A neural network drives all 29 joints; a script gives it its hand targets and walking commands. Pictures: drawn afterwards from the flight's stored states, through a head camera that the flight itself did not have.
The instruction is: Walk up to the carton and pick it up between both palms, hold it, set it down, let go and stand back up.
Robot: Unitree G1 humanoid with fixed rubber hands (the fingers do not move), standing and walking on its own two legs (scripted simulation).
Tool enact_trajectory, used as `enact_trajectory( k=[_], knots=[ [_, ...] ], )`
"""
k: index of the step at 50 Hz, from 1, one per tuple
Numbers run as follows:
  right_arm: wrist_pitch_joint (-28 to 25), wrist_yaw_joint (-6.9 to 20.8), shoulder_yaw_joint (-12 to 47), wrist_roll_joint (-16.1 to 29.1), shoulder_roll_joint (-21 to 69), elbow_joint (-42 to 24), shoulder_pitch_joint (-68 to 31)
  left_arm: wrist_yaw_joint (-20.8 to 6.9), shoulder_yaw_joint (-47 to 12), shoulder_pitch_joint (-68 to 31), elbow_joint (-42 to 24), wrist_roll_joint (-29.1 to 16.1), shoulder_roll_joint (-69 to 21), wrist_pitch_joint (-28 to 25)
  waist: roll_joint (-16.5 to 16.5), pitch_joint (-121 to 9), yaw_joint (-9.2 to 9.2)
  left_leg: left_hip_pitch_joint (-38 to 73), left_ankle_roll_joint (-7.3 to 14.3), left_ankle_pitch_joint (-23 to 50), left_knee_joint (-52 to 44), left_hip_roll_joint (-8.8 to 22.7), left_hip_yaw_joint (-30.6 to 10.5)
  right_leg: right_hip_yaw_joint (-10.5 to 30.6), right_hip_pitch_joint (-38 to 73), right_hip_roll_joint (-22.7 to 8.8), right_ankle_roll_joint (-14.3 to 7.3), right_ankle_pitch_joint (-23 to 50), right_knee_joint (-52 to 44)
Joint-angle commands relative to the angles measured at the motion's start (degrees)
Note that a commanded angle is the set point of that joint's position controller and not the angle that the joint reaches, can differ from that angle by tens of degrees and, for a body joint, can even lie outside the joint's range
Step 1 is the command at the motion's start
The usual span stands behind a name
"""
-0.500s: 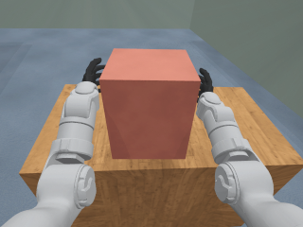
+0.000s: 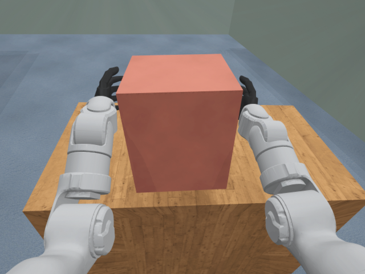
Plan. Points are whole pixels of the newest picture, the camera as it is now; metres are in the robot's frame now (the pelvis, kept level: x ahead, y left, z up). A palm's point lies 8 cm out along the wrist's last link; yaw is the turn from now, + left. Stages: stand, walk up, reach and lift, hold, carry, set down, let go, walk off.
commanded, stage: reach and lift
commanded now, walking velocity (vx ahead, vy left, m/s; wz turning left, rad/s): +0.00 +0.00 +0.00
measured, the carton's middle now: (179, 122) +0.42 -0.01 +0.17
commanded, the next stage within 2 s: hold in 0.26 s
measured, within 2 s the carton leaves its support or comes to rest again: neither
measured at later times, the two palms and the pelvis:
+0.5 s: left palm (99, 98) +0.39 +0.15 +0.25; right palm (247, 102) +0.40 -0.15 +0.24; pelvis +0.00 +0.00 +0.00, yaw +0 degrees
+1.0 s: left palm (94, 92) +0.38 +0.16 +0.27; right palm (249, 96) +0.39 -0.15 +0.26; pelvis +0.00 +0.00 +0.00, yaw +0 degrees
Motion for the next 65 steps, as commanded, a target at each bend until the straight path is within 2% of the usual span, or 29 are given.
enact_trajectory(
  k=[1,2,3,5,6,8,10,11,16,19,22,23,24,26,31,35,37,38,40,42,43,44,46,49,52,54,57,60,65],
  knots=[
    [0.04,6.99,25.63,12.71,39.72,-32.86,-56.34,-5.92,-26.14,-46.93,-17.94,-11.18,-43.88,-6.12,6.85,-31.77,-1.56,22.94,-2.09,19.82,3.17,-5.05,0.50,4.90,16.44,8.79,0.32,12.60,0.53],
    [-0.12,7.30,25.08,12.47,39.76,-32.53,-56.77,-5.97,-27.25,-50.69,-21.11,-12.18,-44.20,-6.38,7.60,-32.86,-1.03,22.95,-2.09,17.61,2.80,-4.97,0.80,4.16,15.97,8.73,0.73,10.70,0.72],
    [1.08,7.12,24.11,10.82,40.05,-27.55,-53.85,-6.52,-23.19,-46.59,-14.40,-9.70,-41.90,-5.39,4.23,-27.19,-0.53,19.96,-1.05,12.75,1.19,-5.33,1.32,4.80,15.87,8.36,0.53,7.90,-0.09],
    [1.79,7.50,21.92,10.07,38.26,-23.02,-52.57,-7.11,-22.64,-46.10,-13.31,-8.85,-42.38,-4.31,6.40,-24.01,-1.18,18.59,-1.36,10.29,-0.17,-4.69,1.61,4.27,15.39,8.17,0.31,4.62,-0.47],
    [1.91,7.96,21.64,10.19,37.91,-21.64,-54.53,-7.41,-19.82,-47.35,-11.47,-7.47,-40.27,-4.02,5.72,-22.86,0.84,16.97,-0.67,5.97,-1.11,-4.61,1.84,3.98,14.76,7.92,0.34,0.10,-0.45],
    [2.56,8.45,19.86,9.41,38.19,-18.51,-54.57,-7.51,-18.78,-49.22,-10.05,-7.88,-40.12,-4.28,5.46,-22.30,0.84,15.73,-0.23,3.80,-2.19,-4.37,2.03,4.10,12.78,7.63,-0.10,-1.89,-0.54],
    [1.12,8.58,22.34,10.32,39.40,-26.51,-57.51,-7.36,-22.48,-49.34,-14.78,-10.74,-43.09,-4.99,5.44,-31.65,1.34,18.07,-0.44,10.27,-0.91,-4.69,1.41,4.46,16.42,8.24,-0.17,5.49,0.78],
    [2.03,8.18,21.33,11.03,37.58,-23.01,-56.53,-7.31,-21.56,-46.81,-10.43,-9.98,-41.86,-3.84,5.98,-26.26,-0.42,18.14,-0.88,9.99,-0.55,-4.88,1.35,4.59,15.15,8.19,-0.32,4.29,-0.03],
    [3.02,7.71,22.93,12.32,37.69,-23.28,-53.79,-7.82,-20.10,-45.61,-12.92,-8.18,-40.86,-3.01,5.52,-27.14,0.42,19.27,-0.80,12.29,-0.05,-4.90,1.68,4.33,16.63,8.50,0.32,6.76,0.26],
    [2.63,7.10,24.66,14.45,38.46,-32.19,-55.09,-7.17,-24.99,-47.31,-21.18,-10.68,-42.78,-3.07,8.95,-34.00,-0.28,23.30,-2.26,20.36,2.22,-4.94,0.99,4.63,18.44,9.03,0.14,12.49,1.23],
    [3.90,6.48,27.02,16.30,38.47,-34.80,-53.75,-7.01,-25.31,-46.76,-24.42,-11.57,-42.25,-2.26,7.67,-36.10,-0.10,23.38,-2.36,23.31,3.09,-5.33,0.82,5.04,20.32,9.32,0.71,16.41,1.82],
    [4.59,5.95,24.73,15.43,36.09,-32.24,-54.39,-7.44,-23.98,-44.56,-18.67,-9.74,-41.41,-0.98,7.82,-29.99,-1.26,21.80,-2.55,18.54,2.56,-5.28,0.91,5.05,17.90,9.00,0.48,11.99,0.64],
    [4.25,6.03,26.37,16.31,37.61,-35.01,-58.64,-7.69,-23.48,-46.47,-19.42,-9.76,-41.13,-1.10,6.41,-31.44,1.12,20.51,-1.79,16.86,1.93,-5.33,1.27,4.51,17.81,9.23,0.56,9.45,0.57],
    [4.53,5.81,27.55,17.04,38.76,-38.70,-56.79,-7.34,-25.60,-43.65,-23.49,-11.29,-41.81,-0.50,6.16,-36.63,0.95,21.67,-1.76,20.65,2.84,-5.27,1.06,4.85,20.64,9.25,0.54,14.81,1.75],
    [6.94,6.43,26.22,16.46,39.40,-32.59,-52.31,-6.78,-25.74,-49.53,-28.01,-11.97,-41.84,-0.13,8.26,-33.94,0.44,21.74,-2.17,16.52,1.74,-5.04,0.87,5.14,17.49,8.92,0.38,9.25,1.45],
    [7.34,6.62,24.59,15.51,38.50,-32.51,-57.47,-7.61,-22.23,-48.35,-21.21,-10.30,-39.44,0.63,4.36,-29.73,1.86,16.99,-1.01,10.25,0.41,-4.96,1.71,4.76,17.21,8.77,0.56,4.45,1.21],
    [7.71,7.03,22.79,15.27,37.52,-27.58,-56.15,-7.94,-20.86,-47.46,-17.89,-8.86,-39.55,1.42,7.32,-25.53,1.15,16.05,-0.87,7.88,-0.85,-4.38,1.09,4.95,15.29,8.68,-0.49,1.27,0.44],
    [7.19,7.07,23.43,15.67,37.96,-31.56,-58.59,-8.33,-21.19,-47.58,-19.26,-9.38,-40.04,1.34,5.75,-28.79,1.86,16.22,-0.64,8.35,-0.38,-4.35,1.31,4.40,15.84,8.78,0.01,1.90,0.76],
    [8.01,6.75,22.03,15.65,35.53,-27.85,-54.09,-8.33,-22.00,-45.05,-18.20,-9.92,-40.16,2.04,6.87,-26.62,-0.47,18.30,-1.85,11.52,0.13,-4.33,1.17,4.50,15.71,9.02,-0.21,4.79,0.79],
    [7.33,7.16,23.30,15.62,37.50,-31.27,-58.78,-8.30,-21.98,-49.26,-20.84,-9.65,-41.15,1.54,7.26,-32.15,0.97,18.69,-1.02,9.95,-0.29,-4.41,0.89,4.61,17.82,8.70,-0.20,3.60,1.09],
    [8.18,7.15,22.54,15.42,36.44,-27.89,-56.99,-8.63,-18.33,-46.35,-16.11,-8.28,-38.89,2.08,5.53,-27.38,2.02,15.91,-0.49,7.77,-0.93,-4.56,1.20,4.66,16.84,8.77,-0.18,1.70,0.57],
    [8.17,7.12,21.24,14.98,36.57,-25.65,-56.50,-8.68,-19.74,-49.35,-18.25,-9.05,-39.75,1.69,6.52,-27.29,1.00,16.26,-0.58,6.45,-0.98,-4.28,1.42,4.69,15.80,8.55,-0.30,0.37,0.60],
    [7.75,6.91,23.90,16.34,36.49,-30.55,-57.27,-8.75,-20.88,-46.03,-18.69,-9.26,-40.18,2.39,5.32,-29.15,1.81,16.78,-0.94,11.65,-0.11,-4.58,1.48,4.88,19.66,8.99,-0.27,5.95,1.33],
    [8.49,6.60,22.06,15.48,35.47,-29.14,-59.13,-9.17,-20.48,-47.08,-15.25,-8.89,-39.91,2.75,5.84,-26.44,0.30,16.45,-0.99,8.68,-0.58,-4.83,1.18,4.40,16.88,8.75,-0.19,1.94,0.22],
    [8.03,6.90,23.55,17.47,37.64,-32.95,-59.33,-8.57,-21.74,-48.55,-21.55,-10.00,-41.18,2.11,8.52,-33.89,1.47,19.81,-1.80,13.55,0.74,-4.58,0.88,4.45,18.10,9.23,-0.25,6.36,1.42],
    [7.85,6.52,24.50,17.40,37.57,-34.66,-59.93,-8.43,-23.00,-48.56,-21.46,-10.82,-41.81,1.99,7.13,-34.57,1.47,19.77,-1.79,14.36,1.43,-4.49,0.73,4.79,18.16,9.21,-0.21,6.71,1.29],
    [9.16,6.19,24.16,17.32,36.45,-32.59,-56.19,-8.25,-22.72,-48.21,-22.94,-10.35,-40.80,1.95,7.07,-32.44,0.02,21.22,-2.35,17.25,2.03,-4.48,0.64,4.38,17.15,9.52,-0.11,7.95,0.88],
    [8.63,6.51,22.83,17.34,36.38,-32.15,-58.03,-8.10,-23.73,-48.76,-21.84,-10.80,-41.96,2.33,9.23,-32.12,0.02,20.48,-2.51,12.78,0.93,-4.27,0.40,4.53,16.08,9.17,-0.29,4.66,1.01],
    [8.86,6.25,24.36,18.20,37.29,-34.59,-58.34,-8.45,-21.89,-46.49,-22.08,-10.04,-40.73,2.84,6.73,-33.25,0.91,19.67,-2.45,16.13,1.84,-4.50,1.05,4.46,18.53,9.35,-0.13,7.79,1.11]
  ],
)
